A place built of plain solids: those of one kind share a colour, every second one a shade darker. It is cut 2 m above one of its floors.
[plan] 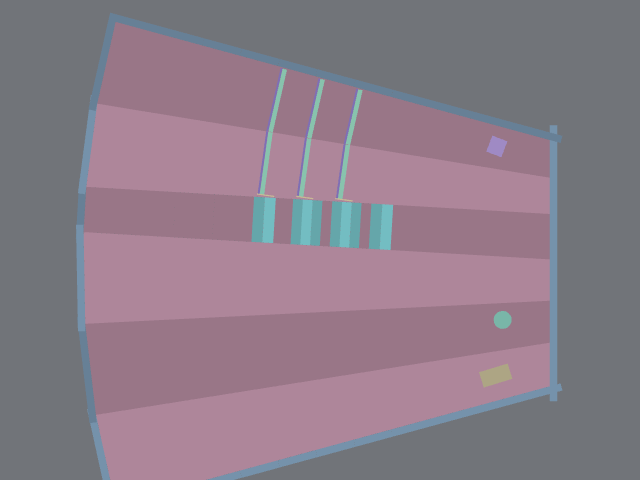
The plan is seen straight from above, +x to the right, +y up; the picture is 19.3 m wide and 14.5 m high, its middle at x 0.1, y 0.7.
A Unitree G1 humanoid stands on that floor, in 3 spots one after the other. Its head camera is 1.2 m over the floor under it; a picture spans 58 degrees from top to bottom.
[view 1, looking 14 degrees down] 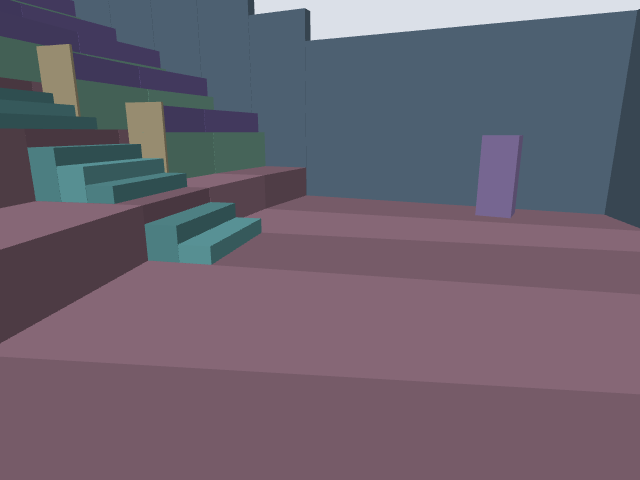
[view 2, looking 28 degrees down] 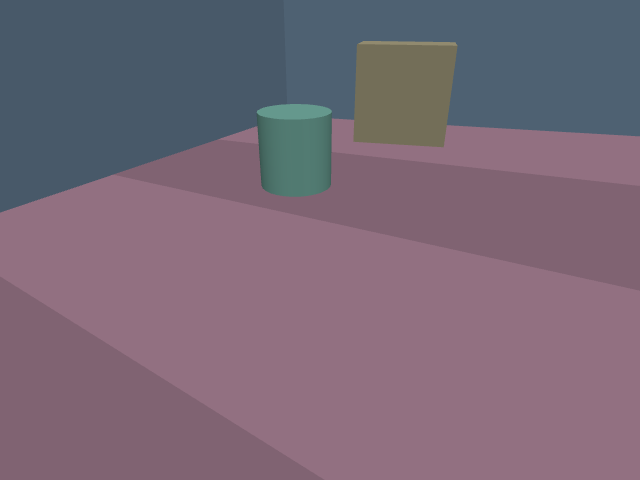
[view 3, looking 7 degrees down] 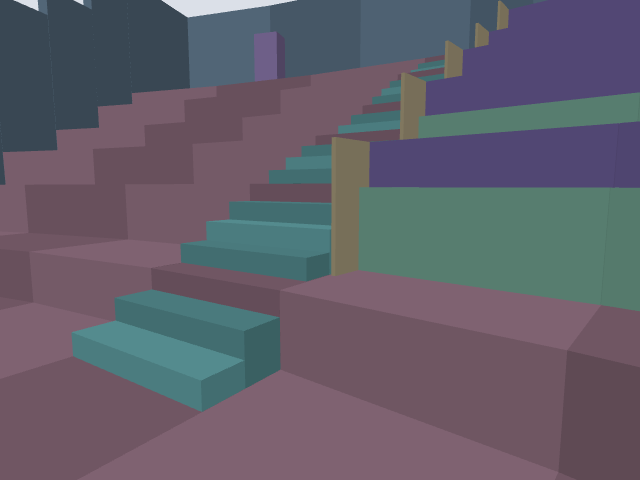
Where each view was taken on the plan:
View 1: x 3.83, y -3.25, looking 99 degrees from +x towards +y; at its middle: floor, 4.96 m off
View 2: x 3.86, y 0.96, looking -60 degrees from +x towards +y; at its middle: floor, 2.56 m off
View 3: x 3.87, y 3.43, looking -149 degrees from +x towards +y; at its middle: tread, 3.30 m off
